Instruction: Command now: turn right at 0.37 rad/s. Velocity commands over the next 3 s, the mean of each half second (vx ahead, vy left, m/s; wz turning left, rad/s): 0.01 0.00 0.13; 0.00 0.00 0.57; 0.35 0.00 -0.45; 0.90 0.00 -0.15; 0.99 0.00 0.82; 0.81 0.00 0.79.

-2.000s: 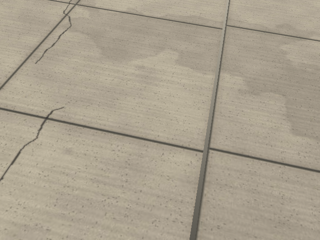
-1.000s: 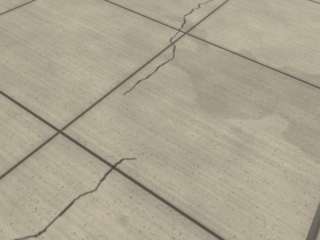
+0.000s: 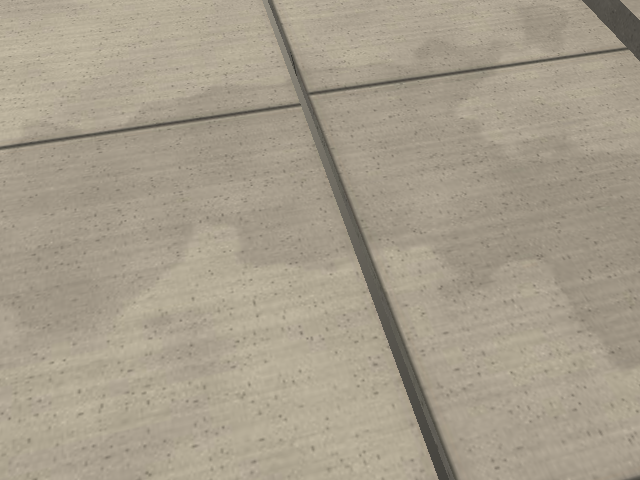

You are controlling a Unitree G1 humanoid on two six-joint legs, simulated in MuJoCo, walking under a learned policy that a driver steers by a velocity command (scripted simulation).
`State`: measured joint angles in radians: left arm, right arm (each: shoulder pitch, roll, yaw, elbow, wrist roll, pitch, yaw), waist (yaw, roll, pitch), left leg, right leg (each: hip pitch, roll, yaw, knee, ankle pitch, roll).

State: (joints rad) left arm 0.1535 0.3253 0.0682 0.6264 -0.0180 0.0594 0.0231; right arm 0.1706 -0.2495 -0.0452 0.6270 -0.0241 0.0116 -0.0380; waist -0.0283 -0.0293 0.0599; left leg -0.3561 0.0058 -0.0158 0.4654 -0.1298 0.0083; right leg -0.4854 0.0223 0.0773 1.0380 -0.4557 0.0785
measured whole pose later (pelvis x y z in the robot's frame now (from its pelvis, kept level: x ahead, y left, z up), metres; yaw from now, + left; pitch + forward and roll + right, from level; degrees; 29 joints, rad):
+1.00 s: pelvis +0.02 +0.03 +0.01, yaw +26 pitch +1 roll -2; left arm 0.15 0.30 0.08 0.75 -0.01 0.02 0.03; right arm 0.15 -0.29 -0.04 0.58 -0.01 0.03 -0.02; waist 0.00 -0.02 0.03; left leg -0.24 -0.09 -0.13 0.48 -0.25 0.07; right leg -0.45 -0.02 0.06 0.81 -0.33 0.10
